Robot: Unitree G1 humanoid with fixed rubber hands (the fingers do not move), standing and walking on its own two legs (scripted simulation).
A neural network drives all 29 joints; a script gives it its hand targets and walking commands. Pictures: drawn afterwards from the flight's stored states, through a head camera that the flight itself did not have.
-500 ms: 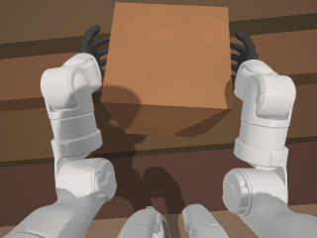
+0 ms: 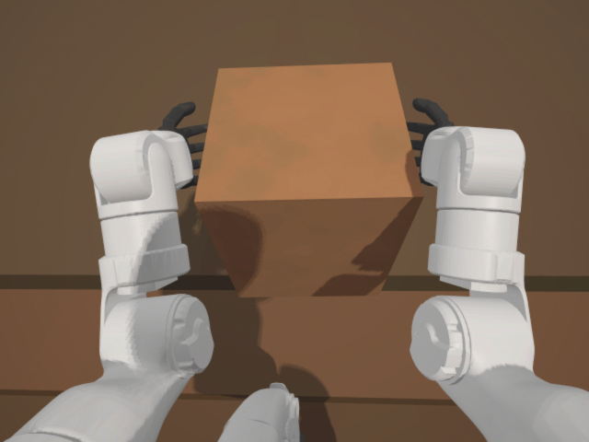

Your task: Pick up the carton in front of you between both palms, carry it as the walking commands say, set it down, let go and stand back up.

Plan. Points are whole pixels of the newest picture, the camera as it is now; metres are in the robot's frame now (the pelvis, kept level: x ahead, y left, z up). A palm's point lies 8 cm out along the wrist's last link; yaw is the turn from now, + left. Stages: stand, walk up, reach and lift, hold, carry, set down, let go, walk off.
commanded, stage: carry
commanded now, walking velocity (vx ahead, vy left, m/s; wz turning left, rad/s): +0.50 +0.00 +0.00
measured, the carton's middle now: (306, 193) +0.41 +0.07 +0.09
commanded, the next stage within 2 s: none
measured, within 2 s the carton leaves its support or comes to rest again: neither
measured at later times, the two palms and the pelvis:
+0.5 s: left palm out of the picture +0.74 +0.18 +0.31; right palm out of the picture +0.78 -0.11 +0.33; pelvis +0.36 -0.01 +0.17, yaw -1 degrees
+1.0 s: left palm out of the picture +0.90 +0.11 +0.42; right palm out of the picture +0.86 -0.18 +0.42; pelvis +0.52 +0.02 +0.28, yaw -2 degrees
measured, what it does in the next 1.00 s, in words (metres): climbs: right foot 0.11 m higher, then left foot 0.11 m higher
